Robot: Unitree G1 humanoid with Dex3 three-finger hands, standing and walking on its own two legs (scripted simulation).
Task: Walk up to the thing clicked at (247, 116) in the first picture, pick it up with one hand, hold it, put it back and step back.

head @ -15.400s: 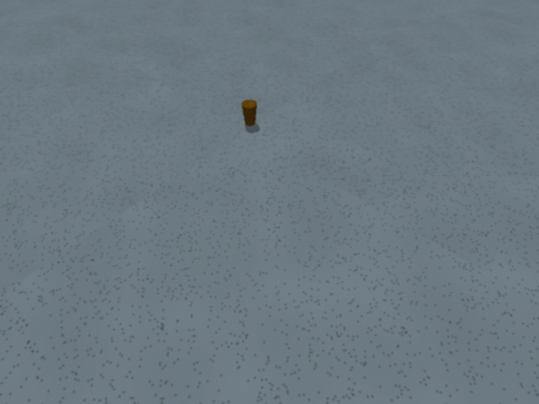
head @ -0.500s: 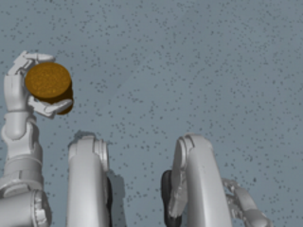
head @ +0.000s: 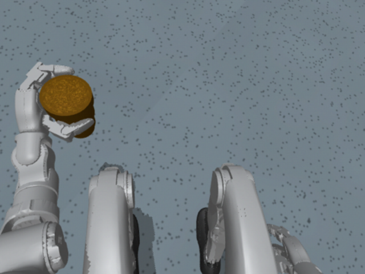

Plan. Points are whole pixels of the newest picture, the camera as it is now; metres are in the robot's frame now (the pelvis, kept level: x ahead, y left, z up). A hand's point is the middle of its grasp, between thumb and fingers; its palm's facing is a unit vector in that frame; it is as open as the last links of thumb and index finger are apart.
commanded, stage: lift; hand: left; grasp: from the side
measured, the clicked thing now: (74, 112) +0.44 +0.23 -0.06
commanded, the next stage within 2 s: none
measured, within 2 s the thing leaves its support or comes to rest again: neither
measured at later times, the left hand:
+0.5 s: hand (55, 99) +0.42 +0.22 +0.04, palm faces +0.09 -0.99 -0.04, open 11.6 cm
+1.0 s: hand out of the picture +0.40 +0.22 +0.22, palm faces +0.13 -0.99 -0.04, open 11.5 cm
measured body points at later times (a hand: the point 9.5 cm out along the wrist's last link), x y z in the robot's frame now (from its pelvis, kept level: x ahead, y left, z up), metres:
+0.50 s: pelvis +0.00 +0.00 +0.05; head +0.19 +0.03 +0.46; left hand +0.41 +0.28 +0.05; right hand +0.15 -0.26 -0.08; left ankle +0.09 +0.13 -0.34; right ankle +0.10 -0.12 -0.34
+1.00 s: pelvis +0.03 +0.00 +0.19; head +0.18 +0.03 +0.62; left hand +0.38 +0.27 +0.22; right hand +0.22 -0.24 +0.07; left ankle +0.09 +0.13 -0.34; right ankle +0.10 -0.12 -0.34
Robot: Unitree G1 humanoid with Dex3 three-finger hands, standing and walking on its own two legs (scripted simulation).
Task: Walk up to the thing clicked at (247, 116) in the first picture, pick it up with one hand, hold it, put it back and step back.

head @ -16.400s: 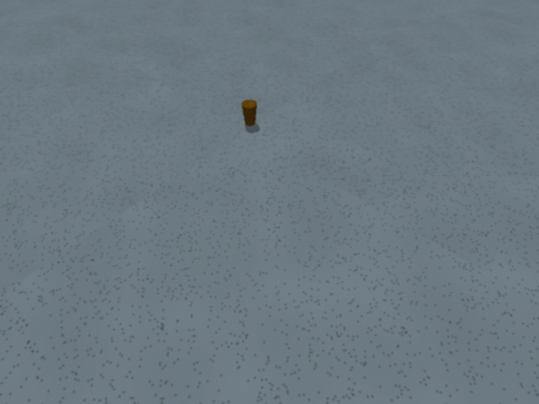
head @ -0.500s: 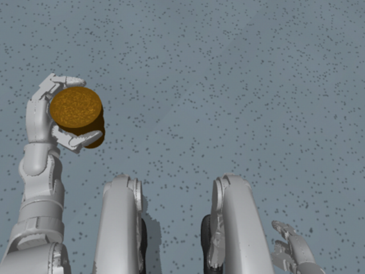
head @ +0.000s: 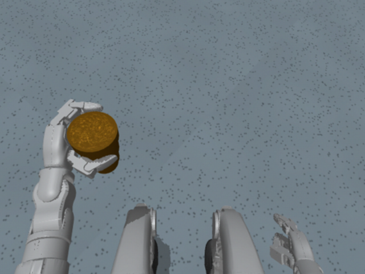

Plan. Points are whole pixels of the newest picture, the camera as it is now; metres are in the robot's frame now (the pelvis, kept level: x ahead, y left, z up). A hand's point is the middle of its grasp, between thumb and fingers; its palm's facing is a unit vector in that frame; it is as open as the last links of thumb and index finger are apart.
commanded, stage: lift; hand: left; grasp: from the side
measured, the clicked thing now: (99, 148) +0.37 +0.19 -0.01
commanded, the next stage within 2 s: hold in 1.24 s
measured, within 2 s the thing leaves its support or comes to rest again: neither
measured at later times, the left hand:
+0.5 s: hand (69, 113) +0.36 +0.19 +0.14, palm faces +0.08 -1.00 -0.03, open 11.5 cm
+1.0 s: hand (67, 89) +0.37 +0.18 +0.19, palm faces +0.06 -1.00 -0.01, open 11.6 cm
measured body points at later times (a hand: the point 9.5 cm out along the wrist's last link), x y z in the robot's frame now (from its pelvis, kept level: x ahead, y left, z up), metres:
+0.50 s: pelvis +0.03 +0.01 +0.10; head +0.11 +0.02 +0.55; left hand +0.35 +0.25 +0.14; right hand +0.17 -0.24 +0.00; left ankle +0.06 +0.12 -0.53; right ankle +0.06 -0.13 -0.53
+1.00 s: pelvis +0.04 +0.00 +0.15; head +0.11 +0.01 +0.59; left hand +0.36 +0.23 +0.19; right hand +0.18 -0.25 +0.04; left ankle +0.06 +0.12 -0.53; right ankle +0.06 -0.13 -0.53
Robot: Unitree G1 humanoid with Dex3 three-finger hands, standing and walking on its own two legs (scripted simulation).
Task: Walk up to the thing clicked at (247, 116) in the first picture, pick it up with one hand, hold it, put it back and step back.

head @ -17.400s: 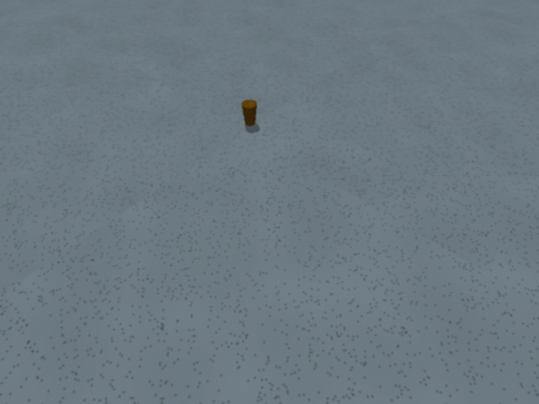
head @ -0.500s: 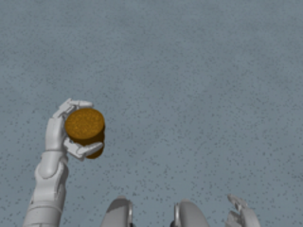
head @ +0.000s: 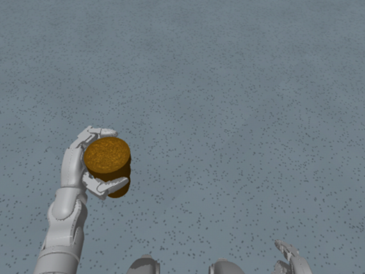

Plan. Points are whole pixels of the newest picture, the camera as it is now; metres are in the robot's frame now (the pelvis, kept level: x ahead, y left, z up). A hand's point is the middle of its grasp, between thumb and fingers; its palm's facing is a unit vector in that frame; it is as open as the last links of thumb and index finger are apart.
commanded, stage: lift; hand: left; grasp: from the side
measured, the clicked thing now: (112, 172) +0.33 +0.17 +0.01
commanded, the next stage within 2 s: hold in 0.24 s
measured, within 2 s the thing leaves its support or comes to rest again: neither
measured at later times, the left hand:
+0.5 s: hand (109, 156) +0.34 +0.16 +0.06, palm faces +0.03 -1.00 +0.00, open 11.6 cm
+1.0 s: hand (106, 158) +0.33 +0.17 +0.07, palm faces +0.03 -1.00 +0.00, open 11.6 cm
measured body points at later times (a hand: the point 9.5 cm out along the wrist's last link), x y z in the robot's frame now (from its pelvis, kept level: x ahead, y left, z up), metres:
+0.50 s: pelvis +0.01 +0.00 +0.02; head +0.06 +0.00 +0.46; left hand +0.33 +0.22 +0.07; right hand +0.14 -0.25 -0.09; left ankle +0.02 +0.12 -0.68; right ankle +0.01 -0.13 -0.68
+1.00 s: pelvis +0.00 +0.00 +0.02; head +0.04 +0.00 +0.47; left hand +0.32 +0.22 +0.08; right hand +0.14 -0.25 -0.08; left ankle +0.02 +0.12 -0.68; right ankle +0.01 -0.13 -0.68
